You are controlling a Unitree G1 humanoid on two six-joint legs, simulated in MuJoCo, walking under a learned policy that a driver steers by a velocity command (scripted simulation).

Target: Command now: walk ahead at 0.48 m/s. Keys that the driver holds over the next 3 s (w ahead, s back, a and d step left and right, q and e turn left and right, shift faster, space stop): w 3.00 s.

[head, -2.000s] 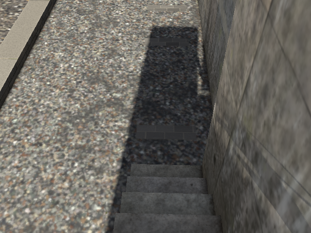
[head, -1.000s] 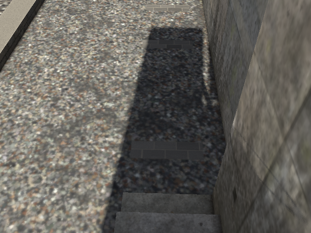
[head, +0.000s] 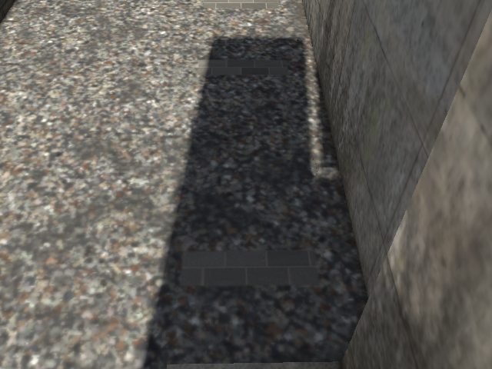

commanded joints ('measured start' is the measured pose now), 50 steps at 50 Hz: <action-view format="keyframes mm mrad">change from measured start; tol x64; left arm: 1 187 -1 -11 76 -6 -3 -5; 50 41 -12 -77 -90 156 -47 -180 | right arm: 1 -213 -98 -23 -69 -3 -33 5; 50 91 -94 44 49 -106 -67 16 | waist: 1 114 78 24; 50 -22 102 136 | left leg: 1 -426 91 -87 -140 218 65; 10 -931 -67 -203 1416 -103 114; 20 -708 185 -140 -167 1114 -60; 27 -168 21 -5 -485 633 -49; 31 888 432 -398 -142 1531 256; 38 -571 191 -315 -451 376 117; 50 -436 219 -400 -44 -118 242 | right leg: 1 539 29 -86 -71 235 8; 12 838 -456 858 -358 -778 -509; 15 -362 -63 122 -247 -695 -317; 27 156 -37 429 253 -423 -166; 31 -665 28 -98 1406 -1408 -63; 39 164 -26 -115 593 -197 41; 50 241 -88 -83 -177 -174 2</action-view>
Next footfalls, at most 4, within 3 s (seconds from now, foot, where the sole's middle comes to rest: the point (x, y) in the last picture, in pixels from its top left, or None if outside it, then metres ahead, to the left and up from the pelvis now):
0.14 right None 0.16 -0.07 -0.91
0.58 left None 0.42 0.08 -1.11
1.10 right None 0.62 -0.22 -1.30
1.60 left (225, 338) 0.94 0.06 -1.50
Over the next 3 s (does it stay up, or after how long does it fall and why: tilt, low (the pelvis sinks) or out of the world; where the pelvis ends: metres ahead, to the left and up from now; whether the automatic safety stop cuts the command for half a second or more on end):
stays up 1.66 -0.03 -0.74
